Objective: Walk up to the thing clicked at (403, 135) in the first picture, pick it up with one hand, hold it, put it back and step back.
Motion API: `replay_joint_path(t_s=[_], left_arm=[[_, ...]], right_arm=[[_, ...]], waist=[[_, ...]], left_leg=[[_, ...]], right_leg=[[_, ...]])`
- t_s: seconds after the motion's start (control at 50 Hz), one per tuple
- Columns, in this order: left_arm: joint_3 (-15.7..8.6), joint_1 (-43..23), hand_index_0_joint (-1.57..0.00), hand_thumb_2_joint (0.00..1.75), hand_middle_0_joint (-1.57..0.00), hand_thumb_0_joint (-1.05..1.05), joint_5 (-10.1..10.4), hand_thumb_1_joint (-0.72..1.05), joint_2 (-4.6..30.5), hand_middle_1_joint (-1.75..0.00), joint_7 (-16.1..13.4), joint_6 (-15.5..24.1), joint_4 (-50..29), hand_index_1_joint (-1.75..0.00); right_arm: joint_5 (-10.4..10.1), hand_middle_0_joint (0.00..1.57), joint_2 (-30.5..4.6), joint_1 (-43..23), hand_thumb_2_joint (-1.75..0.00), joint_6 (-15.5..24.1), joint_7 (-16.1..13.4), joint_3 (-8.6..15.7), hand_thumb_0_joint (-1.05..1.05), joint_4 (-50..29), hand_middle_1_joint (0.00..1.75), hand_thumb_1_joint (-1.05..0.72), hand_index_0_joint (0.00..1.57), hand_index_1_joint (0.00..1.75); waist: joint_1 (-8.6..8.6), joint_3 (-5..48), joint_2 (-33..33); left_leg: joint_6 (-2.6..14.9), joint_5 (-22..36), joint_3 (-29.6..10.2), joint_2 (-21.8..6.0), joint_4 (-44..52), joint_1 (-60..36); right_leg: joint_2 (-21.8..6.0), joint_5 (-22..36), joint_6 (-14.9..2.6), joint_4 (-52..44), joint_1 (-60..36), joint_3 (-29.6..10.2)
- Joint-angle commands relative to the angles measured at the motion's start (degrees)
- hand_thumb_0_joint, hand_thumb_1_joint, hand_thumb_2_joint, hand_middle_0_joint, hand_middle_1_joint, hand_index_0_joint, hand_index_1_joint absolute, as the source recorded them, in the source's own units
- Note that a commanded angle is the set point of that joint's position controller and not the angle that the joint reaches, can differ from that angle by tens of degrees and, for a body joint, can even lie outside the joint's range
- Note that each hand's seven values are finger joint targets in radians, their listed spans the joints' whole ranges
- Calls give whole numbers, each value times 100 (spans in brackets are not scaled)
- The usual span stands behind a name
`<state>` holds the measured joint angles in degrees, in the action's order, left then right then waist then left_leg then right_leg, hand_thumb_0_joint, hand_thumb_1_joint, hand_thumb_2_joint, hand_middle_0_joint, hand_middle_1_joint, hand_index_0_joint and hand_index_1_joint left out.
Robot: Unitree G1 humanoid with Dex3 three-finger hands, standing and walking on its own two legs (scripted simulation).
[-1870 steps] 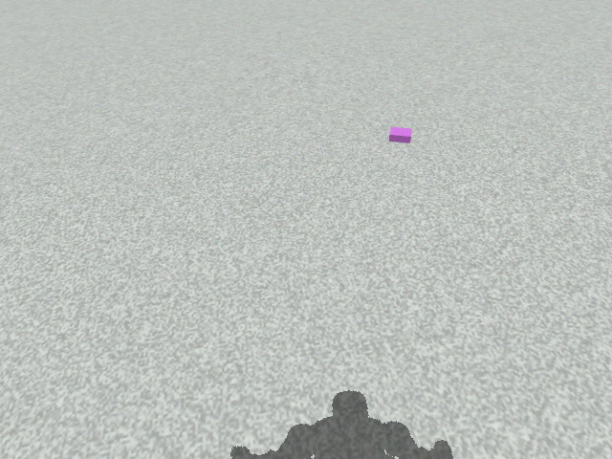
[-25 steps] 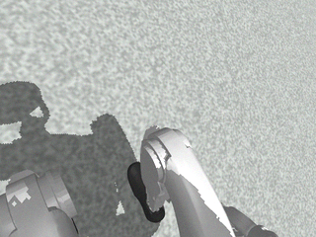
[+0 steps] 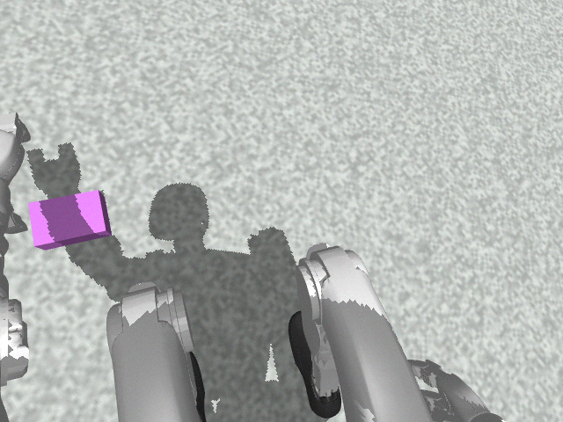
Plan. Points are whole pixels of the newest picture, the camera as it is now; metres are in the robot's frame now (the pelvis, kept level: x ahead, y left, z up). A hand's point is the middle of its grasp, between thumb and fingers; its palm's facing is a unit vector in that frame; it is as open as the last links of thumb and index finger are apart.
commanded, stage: withdraw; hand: left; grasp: from above
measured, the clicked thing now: (71, 219) +0.48 +0.32 -0.33
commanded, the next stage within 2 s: home in 0.32 s
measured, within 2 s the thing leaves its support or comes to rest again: neither
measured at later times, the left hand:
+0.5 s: hand (31, 196) +0.48 +0.33 -0.18, palm faces -0.37 -0.05 -0.93, open 13.7 cm
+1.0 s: hand out of the picture +0.36 +0.29 +0.00, palm faces -0.26 -0.64 -0.72, open 7.9 cm
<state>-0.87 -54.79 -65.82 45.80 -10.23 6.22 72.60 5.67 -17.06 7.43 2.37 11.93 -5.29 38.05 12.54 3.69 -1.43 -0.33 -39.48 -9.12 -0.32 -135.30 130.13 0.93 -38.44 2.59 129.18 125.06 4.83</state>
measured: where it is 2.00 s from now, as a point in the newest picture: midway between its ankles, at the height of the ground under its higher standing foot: (257, 404)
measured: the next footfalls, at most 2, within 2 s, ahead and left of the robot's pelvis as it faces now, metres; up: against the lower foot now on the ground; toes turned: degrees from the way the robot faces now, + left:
none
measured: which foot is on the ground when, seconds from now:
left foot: down 0.00-1.00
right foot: down 0.00-1.00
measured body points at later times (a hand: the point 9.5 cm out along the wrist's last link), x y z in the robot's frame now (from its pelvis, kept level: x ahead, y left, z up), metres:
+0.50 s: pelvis -0.01 +0.00 -0.03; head +0.24 +0.09 +0.34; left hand +0.49 +0.33 -0.13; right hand +0.03 -0.27 -0.11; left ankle +0.07 +0.13 -0.32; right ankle +0.11 -0.13 -0.32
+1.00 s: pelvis +0.00 +0.00 +0.11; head +0.19 +0.06 +0.52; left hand +0.37 +0.32 +0.05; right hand +0.17 -0.26 +0.00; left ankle +0.07 +0.13 -0.32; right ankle +0.10 -0.13 -0.32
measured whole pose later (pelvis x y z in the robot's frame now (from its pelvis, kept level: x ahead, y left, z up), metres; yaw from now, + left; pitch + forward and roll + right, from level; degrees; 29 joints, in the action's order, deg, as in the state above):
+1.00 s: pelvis +0.00 +0.00 +0.11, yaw +4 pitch +34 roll -7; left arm -4.7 -21.6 -29.9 30.8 0.3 -2.9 33.0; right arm -0.3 -16.1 7.6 -0.8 4.2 0.6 35.0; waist 5.0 10.6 -2.0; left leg -0.1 -38.1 -5.8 -1.0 -114.2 110.3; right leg 0.1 -37.3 2.1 109.9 106.6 2.9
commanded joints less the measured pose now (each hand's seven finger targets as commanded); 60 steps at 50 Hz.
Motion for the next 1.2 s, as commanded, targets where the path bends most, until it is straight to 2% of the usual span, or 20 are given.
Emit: replay_joint_path(t_s=[0.0, 0.1, 0.24, 0.28, 0.38, 0.42, 0.46, 0.54, 0.56, 0.6, 0.62, 0.66, 0.74, 0.8, 0.88, 0.96, 0.98, 1.06, 1.14, 1.18], left_arm=[[-212, -1438, -10, 98, -10, 0, 58, -48, 1258, -98, 209, 283, -721, -99], [-347, -1572, -12, 97, -12, 0, -76, -47, 1531, -96, 47, 764, -433, -96], [-325, -2314, -9, 98, -8, 0, -534, -50, 1701, -100, -753, 1232, 222, -99], [-491, -2503, -9, 98, -9, 0, -711, -49, 1998, -100, -1010, 1287, 297, -99], [-846, -2630, -11, 95, -11, 0, -986, -48, 2373, -97, -1493, 1119, 275, -96], [-985, -2523, -20, 91, -20, 0, -994, -39, 2451, -88, -1581, 954, -15, -87], [-1129, -2411, -22, 93, -25, 0, -843, -23, 2518, -72, -1592, 750, -350, -71], [-993, -1906, -20, 85, -22, 0, -316, -1, 2111, -54, -1248, 310, -394, -55], [-1104, -1845, -20, 85, -22, 0, -113, 5, 2121, -53, -1129, 233, -676, -54], [-983, -1312, -20, 85, -22, 0, 316, 18, 1754, -49, -746, 39, -1022, -50], [-955, -1125, -20, 85, -21, 0, 489, 26, 1594, -46, -548, -40, -1240, -47], [-911, -628, -19, 82, -20, 0, 1010, 42, 1275, -38, -146, -185, -1954, -38], [-844, 376, -19, 85, -19, 0, 2081, 74, 614, -29, 500, -461, -3117, -29], [-880, 987, -20, 90, -20, 0, 2726, 90, 387, -30, 830, -566, -4027, -30], [-967, 1723, -20, 90, -20, 0, 3403, 90, 46, -30, 895, -668, -4861, -30], [-784, 2345, -20, 90, -20, 0, 3973, 90, -505, -30, 879, -864, -5403, -30], [-907, 2553, -20, 90, -20, 0, 4100, 90, -478, -30, 846, -930, -5480, -30], [-642, 3215, -20, 90, -20, 0, 4714, 90, -1068, -30, 812, -1259, -6003, -30], [-728, 4055, -20, 90, -20, 0, 5324, 90, -1222, -30, 739, -1627, -6424, -30], [-713, 4111, -20, 90, -20, 0, 5638, 90, -1340, -30, 688, -1767, -6866, -30]], right_arm=[[-52, 20, -1406, 1273, -90, -187, -338, 508, 0, -174, 30, -90, 20, 30], [8, 20, -1338, 1126, -90, -255, -511, 329, 0, -198, 30, -90, 20, 30], [240, 20, -1437, 1167, -90, -195, -568, 140, 0, -53, 30, -89, 20, 30], [307, 20, -1521, 1167, -90, -171, -572, 116, 0, -31, 30, -90, 20, 30], [418, 20, -1612, 1285, -90, -44, -560, 220, 0, 11, 30, -90, 20, 30], [411, 20, -1614, 1337, -89, 8, -541, 264, 0, -8, 30, -88, 20, 30], [376, 20, -1591, 1338, -89, 35, -506, 354, 0, -63, 30, -88, 20, 30], [221, 20, -1497, 1546, -90, 43, -437, 511, 0, 49, 30, -89, 20, 30], [167, 20, -1505, 1639, -90, 19, -423, 572, 0, 41, 30, -89, 20, 30], [51, 20, -1427, 1691, -90, -17, -387, 700, 0, 48, 30, -89, 20, 30], [-18, 20, -1427, 1741, -90, -52, -380, 771, 0, 24, 30, -89, 20, 30], [-182, 20, -1352, 1713, -90, -130, -390, 883, 0, -64, 30, -90, 20, 30], [-365, 20, -1254, 1400, -90, -235, -528, 930, 0, -286, 30, -90, 20, 30], [-460, 20, -1108, 1127, -90, -250, -643, 957, 0, -487, 30, -90, 20, 30], [-566, 20, -945, 841, -90, -197, -787, 982, 0, -686, 30, -90, 20, 30], [-636, 20, -866, 582, -90, -84, -932, 991, 0, -821, 30, -90, 20, 30], [-654, 20, -879, 534, -90, -48, -969, 1000, 0, -859, 30, -90, 20, 30], [-706, 20, -759, 249, -90, 114, -1128, 980, 0, -1045, 30, -90, 20, 30], [-754, 20, -682, 55, -90, 246, -1303, 914, 0, -1225, 30, -90, 20, 30], [-765, 20, -616, -19, -90, 316, -1387, 861, 0, -1292, 30, -90, 20, 30]], waist=[[211, 3141, -824], [164, 3006, -889], [455, 2989, -1271], [389, 3194, -1654], [383, 3622, -2341], [274, 4000, -2683], [150, 4435, -2800], [34, 4547, -2488], [-39, 4676, -2466], [-228, 4956, -2280], [-217, 4931, -2240], [-382, 5053, -2021], [-376, 4204, -1228], [-535, 4194, -1037], [-696, 4081, -973], [-689, 3756, -990], [-784, 3792, -932], [-699, 3527, -765], [-777, 3233, -623], [-719, 3292, -625]], left_leg=[[252, 849, 568, 113, 1498, -2159], [250, 574, 601, 113, 1521, -2110], [208, 444, 517, 73, 1271, -2212], [154, 518, 504, 69, 1267, -2543], [74, 792, 481, 48, 1237, -3059], [46, 1046, 484, 53, 1299, -3359], [58, 1191, 548, 51, 1331, -3459], [130, 1240, 633, 51, 1487, -3330], [134, 1321, 628, 72, 1575, -3327], [155, 1504, 647, 60, 1755, -3640], [155, 1507, 623, 75, 1889, -3690], [164, 1602, 583, 44, 2158, -3948], [216, 1151, 487, 59, 2559, -3561], [234, 993, 424, 5, 2953, -3886], [216, 858, 373, -62, 3520, -4400], [182, 744, 345, -83, 4106, -4931], [170, 723, 312, -95, 4236, -5138], [173, 535, 385, -84, 4733, -5561], [183, 401, 375, -72, 5318, -6054], [195, 440, 413, -46, 5533, -6290]], right_leg=[[152, 997, -458, -1550, -2122, 299], [147, 656, -455, -1547, -1970, 270], [206, 479, -466, -1280, -1468, 349], [183, 611, -476, -1107, -1299, 460], [139, 919, -495, -783, -1114, 566], [108, 1149, -506, -693, -1157, 569], [113, 1282, -515, -732, -1328, 526], [124, 1377, -494, -1031, -1624, 441], [91, 1441, -479, -1075, -1770, 429], [102, 1530, -469, -1252, -2055, 375], [84, 1541, -468, -1336, -2117, 345], [98, 1602, -448, -1562, -2359, 299], [94, 1318, -462, -2127, -2541, 198], [76, 1191, -446, -2481, -2867, 93], [43, 1103, -422, -2933, -3338, 11], [-2, 975, -418, -3427, -3686, -27], [-8, 946, -416, -3516, -3801, -39], [-10, 778, -391, -4187, -4386, -140], [-9, 612, -377, -4813, -4999, -231], [-18, 655, -367, -5098, -5415, -293]])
